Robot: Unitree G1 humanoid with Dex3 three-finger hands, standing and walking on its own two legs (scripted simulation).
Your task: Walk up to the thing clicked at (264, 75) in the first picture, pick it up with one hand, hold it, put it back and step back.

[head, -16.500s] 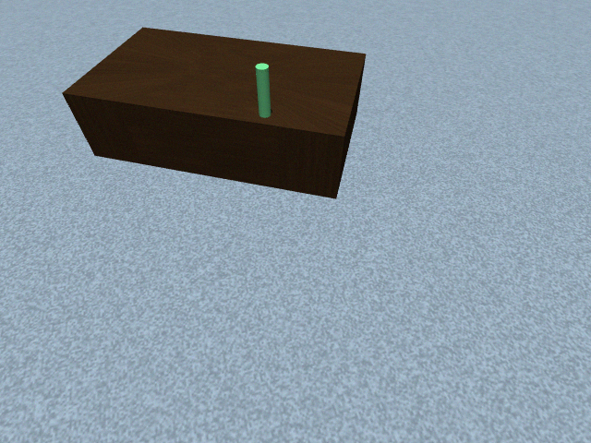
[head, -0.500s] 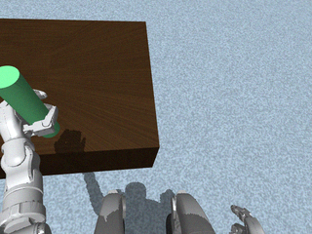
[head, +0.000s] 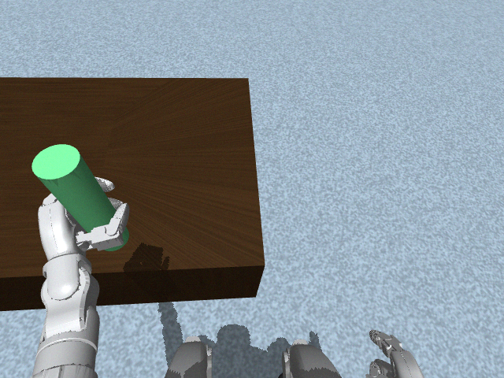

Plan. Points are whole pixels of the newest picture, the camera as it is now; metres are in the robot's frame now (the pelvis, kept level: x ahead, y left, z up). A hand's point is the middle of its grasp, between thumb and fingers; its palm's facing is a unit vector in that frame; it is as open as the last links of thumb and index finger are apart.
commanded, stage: lift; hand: left
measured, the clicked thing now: (90, 206) +0.36 +0.24 +0.05
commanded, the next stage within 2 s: hold in 0.64 s
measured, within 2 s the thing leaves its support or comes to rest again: neither
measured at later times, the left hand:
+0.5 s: hand (112, 208) +0.35 +0.20 +0.06, palm faces +0.34 -0.94 -0.02, open 6.9 cm
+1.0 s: hand (115, 204) +0.35 +0.19 +0.07, palm faces +0.35 -0.94 -0.01, open 6.9 cm
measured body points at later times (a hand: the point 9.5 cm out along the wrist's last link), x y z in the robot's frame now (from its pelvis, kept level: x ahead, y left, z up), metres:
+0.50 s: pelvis +0.01 -0.01 +0.02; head +0.07 +0.01 +0.47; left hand +0.33 +0.25 +0.06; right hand +0.14 -0.25 -0.09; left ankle +0.03 +0.13 -0.66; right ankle +0.01 -0.14 -0.66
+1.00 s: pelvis +0.01 -0.01 +0.03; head +0.06 +0.00 +0.48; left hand +0.32 +0.24 +0.08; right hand +0.15 -0.24 -0.08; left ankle +0.03 +0.13 -0.66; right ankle +0.01 -0.14 -0.66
